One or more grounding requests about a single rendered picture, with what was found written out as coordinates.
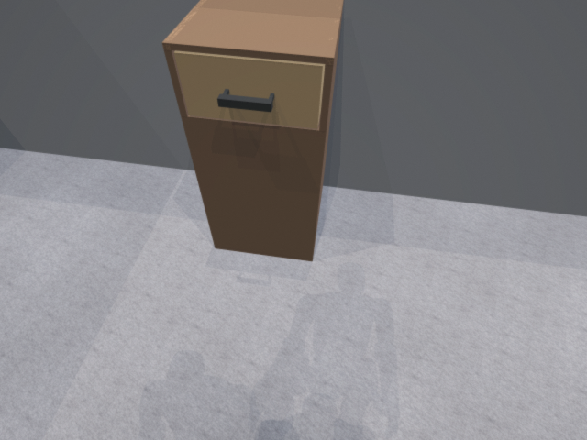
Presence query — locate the drawer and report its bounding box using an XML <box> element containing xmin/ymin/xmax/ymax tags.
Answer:
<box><xmin>174</xmin><ymin>50</ymin><xmax>325</xmax><ymax>129</ymax></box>

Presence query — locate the cabinet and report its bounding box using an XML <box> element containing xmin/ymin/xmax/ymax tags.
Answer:
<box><xmin>162</xmin><ymin>0</ymin><xmax>344</xmax><ymax>261</ymax></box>

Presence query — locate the handle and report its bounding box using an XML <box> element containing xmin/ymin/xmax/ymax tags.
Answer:
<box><xmin>217</xmin><ymin>89</ymin><xmax>274</xmax><ymax>112</ymax></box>

